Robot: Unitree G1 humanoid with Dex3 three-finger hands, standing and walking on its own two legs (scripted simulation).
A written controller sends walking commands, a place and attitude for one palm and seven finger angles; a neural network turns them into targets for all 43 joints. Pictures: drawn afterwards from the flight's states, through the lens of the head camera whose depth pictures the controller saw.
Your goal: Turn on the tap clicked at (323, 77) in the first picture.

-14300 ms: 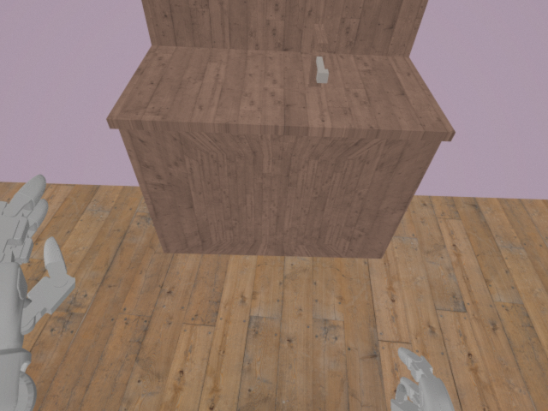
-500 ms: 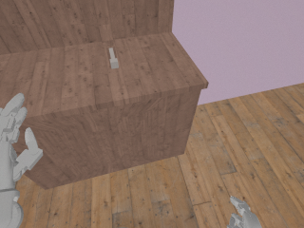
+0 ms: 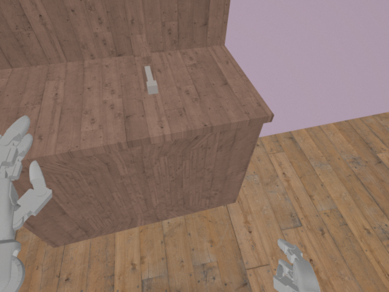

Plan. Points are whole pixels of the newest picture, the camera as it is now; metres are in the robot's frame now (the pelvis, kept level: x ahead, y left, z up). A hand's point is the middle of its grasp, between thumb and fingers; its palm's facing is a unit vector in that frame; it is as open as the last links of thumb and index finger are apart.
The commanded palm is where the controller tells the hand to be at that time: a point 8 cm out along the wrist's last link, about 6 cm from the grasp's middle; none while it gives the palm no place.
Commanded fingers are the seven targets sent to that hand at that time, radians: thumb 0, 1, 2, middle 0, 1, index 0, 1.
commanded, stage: come to a stop and stand still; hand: left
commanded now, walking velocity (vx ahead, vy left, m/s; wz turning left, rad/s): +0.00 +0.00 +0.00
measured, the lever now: (152, 87) +0.62 +0.18 +0.06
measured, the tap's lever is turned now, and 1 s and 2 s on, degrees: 0 0 0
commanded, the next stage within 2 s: look again from close up in 0.18 s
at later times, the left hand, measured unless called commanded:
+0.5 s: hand (44, 193) +0.22 +0.25 +0.16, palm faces +0.41 -0.83 -0.36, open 7.4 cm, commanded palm +0.16 +0.28 +0.17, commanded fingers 0.00 0.90 0.90 -0.20 -0.30 -0.20 -0.30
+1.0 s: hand (67, 184) +0.24 +0.23 +0.15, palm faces +0.45 -0.82 -0.36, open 7.4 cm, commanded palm +0.18 +0.26 +0.17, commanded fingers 0.00 0.90 0.90 -0.20 -0.30 -0.20 -0.30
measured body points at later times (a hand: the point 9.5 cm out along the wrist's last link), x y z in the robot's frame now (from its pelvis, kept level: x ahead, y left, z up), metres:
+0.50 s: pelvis +0.00 +0.00 +0.00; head +0.01 +0.01 +0.45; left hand +0.19 +0.29 +0.18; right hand +0.17 -0.22 -0.08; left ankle +0.03 +0.11 -0.74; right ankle +0.00 -0.12 -0.74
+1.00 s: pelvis +0.03 -0.02 -0.01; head +0.03 -0.02 +0.44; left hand +0.21 +0.27 +0.17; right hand +0.19 -0.24 -0.10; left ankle +0.02 +0.10 -0.74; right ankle +0.00 -0.12 -0.74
